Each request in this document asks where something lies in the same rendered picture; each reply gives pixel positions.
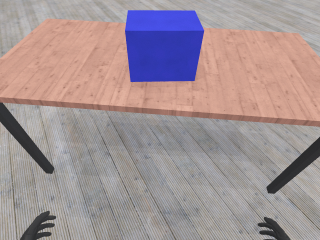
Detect carton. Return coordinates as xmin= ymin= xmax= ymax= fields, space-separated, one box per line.
xmin=125 ymin=10 xmax=204 ymax=82

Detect left robot hand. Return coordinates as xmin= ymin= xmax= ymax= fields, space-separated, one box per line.
xmin=20 ymin=211 xmax=56 ymax=240

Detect table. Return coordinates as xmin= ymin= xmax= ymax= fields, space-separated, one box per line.
xmin=0 ymin=18 xmax=320 ymax=194

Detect right robot hand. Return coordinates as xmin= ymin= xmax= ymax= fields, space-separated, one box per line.
xmin=257 ymin=217 xmax=291 ymax=240

